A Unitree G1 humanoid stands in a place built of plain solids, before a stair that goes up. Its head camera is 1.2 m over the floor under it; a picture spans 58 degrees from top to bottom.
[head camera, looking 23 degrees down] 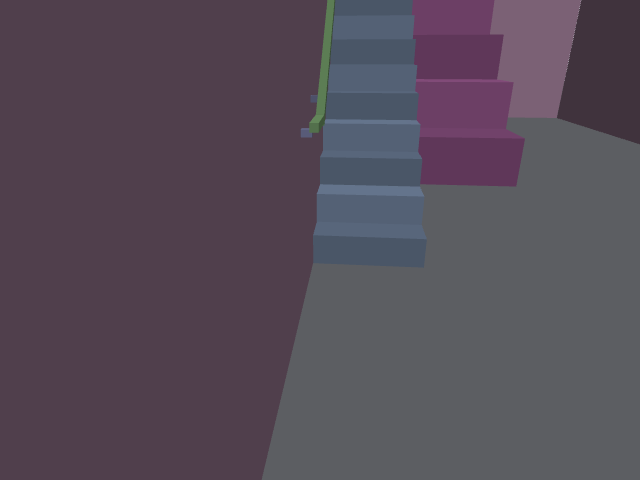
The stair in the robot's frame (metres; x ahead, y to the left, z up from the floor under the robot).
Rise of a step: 0.19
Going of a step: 0.24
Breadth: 0.69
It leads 5 degrees to the right of straight ahead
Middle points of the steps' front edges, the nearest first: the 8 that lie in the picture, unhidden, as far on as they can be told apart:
2.42 -0.30 0.19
2.66 -0.32 0.38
2.90 -0.34 0.57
3.14 -0.36 0.76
3.38 -0.39 0.95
3.62 -0.41 1.14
3.86 -0.43 1.33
4.10 -0.45 1.52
